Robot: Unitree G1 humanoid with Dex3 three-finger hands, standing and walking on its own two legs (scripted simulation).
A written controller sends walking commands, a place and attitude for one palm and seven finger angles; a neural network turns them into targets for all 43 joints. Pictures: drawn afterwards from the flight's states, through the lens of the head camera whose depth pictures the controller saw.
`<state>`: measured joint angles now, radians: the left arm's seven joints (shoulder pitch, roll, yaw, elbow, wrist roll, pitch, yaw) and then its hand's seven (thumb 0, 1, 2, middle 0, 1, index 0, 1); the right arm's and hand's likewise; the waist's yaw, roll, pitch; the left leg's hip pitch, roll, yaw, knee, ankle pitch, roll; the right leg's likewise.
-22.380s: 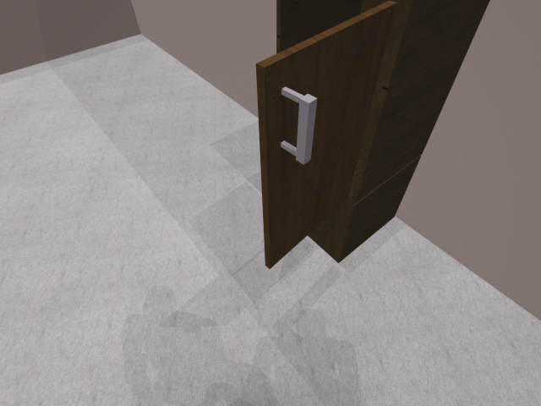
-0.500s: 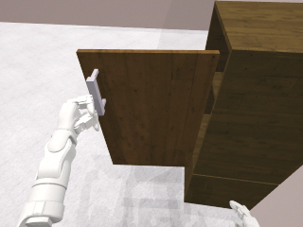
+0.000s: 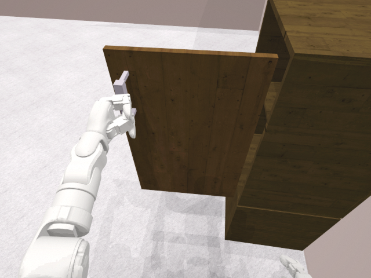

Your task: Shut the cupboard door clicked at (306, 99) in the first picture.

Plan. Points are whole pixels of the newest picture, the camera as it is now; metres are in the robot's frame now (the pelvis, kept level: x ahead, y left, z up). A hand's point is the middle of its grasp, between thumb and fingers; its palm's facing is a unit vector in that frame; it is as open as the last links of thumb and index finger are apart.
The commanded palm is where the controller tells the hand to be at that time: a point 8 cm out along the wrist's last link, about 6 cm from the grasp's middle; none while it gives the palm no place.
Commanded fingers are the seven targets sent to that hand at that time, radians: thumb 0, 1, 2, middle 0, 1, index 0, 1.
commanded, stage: push the door shut along its arc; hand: left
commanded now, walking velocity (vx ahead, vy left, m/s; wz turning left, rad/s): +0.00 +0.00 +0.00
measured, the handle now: (127, 100) +0.48 +0.16 +0.14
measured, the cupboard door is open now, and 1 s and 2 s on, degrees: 92 77 59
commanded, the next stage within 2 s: pull the fist back off the door in 1.46 s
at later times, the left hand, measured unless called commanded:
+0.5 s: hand (153, 104) +0.47 +0.09 +0.14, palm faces -0.23 -0.97 -0.03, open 3.1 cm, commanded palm +0.47 +0.14 +0.14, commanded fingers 0.00 0.90 0.90 -1.30 -1.50 -1.30 -1.50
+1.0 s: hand (170, 89) +0.53 +0.06 +0.14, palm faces -0.33 -0.94 -0.02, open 3.0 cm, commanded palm +0.53 +0.11 +0.14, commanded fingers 0.00 0.90 0.90 -1.30 -1.50 -1.30 -1.50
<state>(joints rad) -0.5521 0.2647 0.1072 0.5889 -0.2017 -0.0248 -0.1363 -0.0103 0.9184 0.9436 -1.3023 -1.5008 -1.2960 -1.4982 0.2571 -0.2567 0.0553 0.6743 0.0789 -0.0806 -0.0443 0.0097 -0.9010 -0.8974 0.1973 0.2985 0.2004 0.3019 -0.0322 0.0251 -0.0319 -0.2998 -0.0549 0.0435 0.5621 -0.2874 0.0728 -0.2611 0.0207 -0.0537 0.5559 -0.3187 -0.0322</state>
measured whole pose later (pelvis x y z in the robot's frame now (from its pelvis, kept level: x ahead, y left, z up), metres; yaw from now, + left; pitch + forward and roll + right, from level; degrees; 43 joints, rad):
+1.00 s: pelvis +0.01 -0.02 -0.01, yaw -2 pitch +13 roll +0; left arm -1.12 0.45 0.24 1.25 -0.11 -0.20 -0.38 0.00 0.86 0.91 -1.30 -1.50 -1.29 -1.50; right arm 0.42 -0.31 0.02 0.72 0.02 -0.09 -0.03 0.01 -0.90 -0.90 0.20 0.30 0.20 0.30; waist -0.19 0.02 -0.05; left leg -0.57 -0.02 0.06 0.68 -0.33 0.05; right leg -0.54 0.05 -0.04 0.67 -0.35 -0.06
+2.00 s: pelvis +0.02 -0.02 -0.02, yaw -3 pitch +16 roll -1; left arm -1.15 0.24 0.34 1.24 -0.02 -0.19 0.17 0.01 0.90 0.91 -1.30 -1.50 -1.29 -1.50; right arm 0.52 -0.25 0.00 0.71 -0.03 -0.02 0.09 0.00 -0.90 -0.90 0.20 0.30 0.20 0.30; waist -0.19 0.07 -0.11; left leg -0.63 0.00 0.07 0.70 -0.36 0.05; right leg -0.60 0.07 -0.02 0.68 -0.37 -0.06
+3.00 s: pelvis +0.00 -0.01 +0.00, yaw -2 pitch +1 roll +0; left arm -0.37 0.15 0.08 0.32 -0.17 -0.03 0.00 0.02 0.90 0.90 -1.30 -1.50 -1.30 -1.50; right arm 0.29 -0.27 0.00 0.65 0.08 -0.05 -0.03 0.01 -0.90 -0.90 0.19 0.30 0.20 0.30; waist 0.00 0.05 -0.04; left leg -0.27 -0.02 0.06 0.55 -0.30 0.06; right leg -0.24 0.05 -0.03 0.53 -0.30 -0.05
